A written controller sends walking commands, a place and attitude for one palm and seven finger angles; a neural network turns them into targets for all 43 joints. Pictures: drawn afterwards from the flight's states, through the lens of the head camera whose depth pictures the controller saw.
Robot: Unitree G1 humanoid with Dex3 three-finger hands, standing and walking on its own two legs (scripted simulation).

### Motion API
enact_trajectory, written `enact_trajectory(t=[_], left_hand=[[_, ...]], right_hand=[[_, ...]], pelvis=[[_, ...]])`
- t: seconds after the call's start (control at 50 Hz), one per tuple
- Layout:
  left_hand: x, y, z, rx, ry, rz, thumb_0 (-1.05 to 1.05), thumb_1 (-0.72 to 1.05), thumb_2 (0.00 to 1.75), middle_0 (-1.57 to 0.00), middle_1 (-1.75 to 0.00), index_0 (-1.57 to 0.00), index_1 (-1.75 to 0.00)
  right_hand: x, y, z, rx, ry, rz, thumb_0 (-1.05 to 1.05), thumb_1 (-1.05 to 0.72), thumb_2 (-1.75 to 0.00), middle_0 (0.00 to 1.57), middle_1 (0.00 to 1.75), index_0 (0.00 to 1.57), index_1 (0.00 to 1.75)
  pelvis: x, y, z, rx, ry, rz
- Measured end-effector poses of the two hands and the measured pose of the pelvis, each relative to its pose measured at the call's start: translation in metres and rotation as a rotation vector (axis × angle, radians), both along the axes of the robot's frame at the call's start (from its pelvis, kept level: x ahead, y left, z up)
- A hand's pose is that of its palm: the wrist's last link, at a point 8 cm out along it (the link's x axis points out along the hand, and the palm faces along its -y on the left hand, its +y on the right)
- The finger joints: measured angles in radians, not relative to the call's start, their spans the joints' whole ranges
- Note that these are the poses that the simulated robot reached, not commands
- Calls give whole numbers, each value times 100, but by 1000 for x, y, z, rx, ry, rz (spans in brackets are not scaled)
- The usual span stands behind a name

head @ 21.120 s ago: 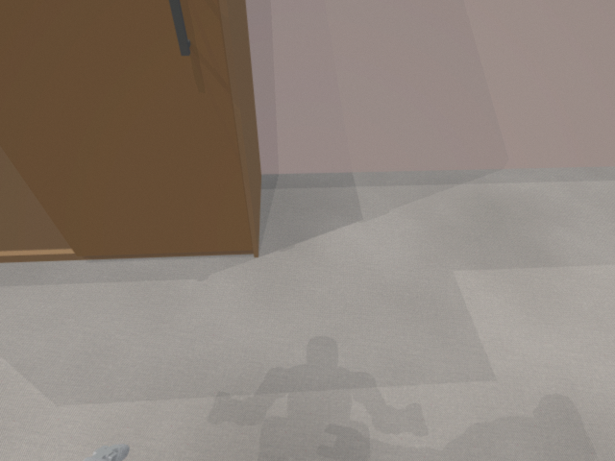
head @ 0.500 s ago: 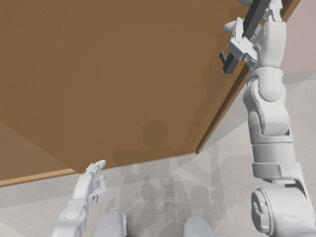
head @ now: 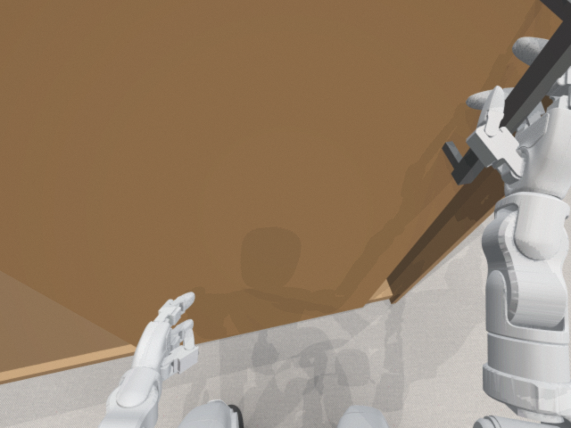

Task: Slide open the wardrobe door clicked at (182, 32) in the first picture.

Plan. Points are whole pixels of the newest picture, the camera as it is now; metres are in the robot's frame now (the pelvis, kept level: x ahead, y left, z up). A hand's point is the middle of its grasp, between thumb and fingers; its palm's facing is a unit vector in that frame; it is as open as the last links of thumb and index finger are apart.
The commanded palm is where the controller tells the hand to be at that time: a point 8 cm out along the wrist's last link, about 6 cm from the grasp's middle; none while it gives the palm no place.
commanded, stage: step sideways, sliding the door along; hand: right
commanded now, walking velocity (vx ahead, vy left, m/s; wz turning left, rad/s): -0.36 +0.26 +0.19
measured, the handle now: (500, 102) +0.39 -0.26 +0.22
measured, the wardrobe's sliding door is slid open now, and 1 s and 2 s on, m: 0.12 0.48 0.49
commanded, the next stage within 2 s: stop walking and hold the door there in 1.28 s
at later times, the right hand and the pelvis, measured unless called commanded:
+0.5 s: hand (318, 164) +0.32 -0.05 +0.22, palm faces +0.14 +0.99 +0.02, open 6.9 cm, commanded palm +0.29 -0.03 +0.20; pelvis -0.02 +0.08 +0.02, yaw +6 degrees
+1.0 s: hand (110, 202) +0.30 +0.12 +0.22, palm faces -0.03 +1.00 -0.06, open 6.9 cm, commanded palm +0.28 +0.10 +0.21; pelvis -0.09 +0.19 +0.01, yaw +12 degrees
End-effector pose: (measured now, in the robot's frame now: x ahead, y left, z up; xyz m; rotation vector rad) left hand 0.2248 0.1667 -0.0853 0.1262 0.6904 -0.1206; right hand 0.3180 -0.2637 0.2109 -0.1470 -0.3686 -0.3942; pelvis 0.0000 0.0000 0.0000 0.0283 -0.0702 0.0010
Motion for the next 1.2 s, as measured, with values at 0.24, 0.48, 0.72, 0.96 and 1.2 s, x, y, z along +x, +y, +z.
enact_trajectory(t=[0.24, 0.48, 0.72, 0.96, 1.2], left_hand=[[9, 65, 19, 121, 4, 95, 1, 91, 90, -20, -30, -20, -30], [-22, 80, 40, 42, -21, 43, 1, 91, 90, -20, -30, -20, -30], [-54, 176, 17, 55, -53, 176, 1, 90, 90, -20, -30, -21, -30], [-173, 259, 17, 109, 93, 355, 1, 91, 90, -20, -30, -20, -30], [-239, 328, -4, 156, 144, 414, 2, 91, 90, -20, -30, -20, -30]], right_hand=[[-11, 73, -3, 52, -40, 141, -1, -79, -84, 45, 141, 8, 120], [-20, 155, -2, 94, -23, 268, 1, -79, -84, 43, 141, 9, 119], [-32, 246, -2, 65, -23, 305, 1, -81, -84, 40, 141, 3, 119], [-37, 320, 3, 36, 24, 463, 2, -76, -81, 44, 141, 8, 128], [-48, 350, 6, 74, 79, 296, 2, -80, -84, 37, 141, 4, 125]], pelvis=[[-3, 22, 10, -9, 64, 3], [-16, 70, 24, 46, 10, 95], [-50, 130, 9, -20, 56, 117], [-88, 175, 14, 21, 13, 207], [-133, 230, 5, -17, 31, 170]])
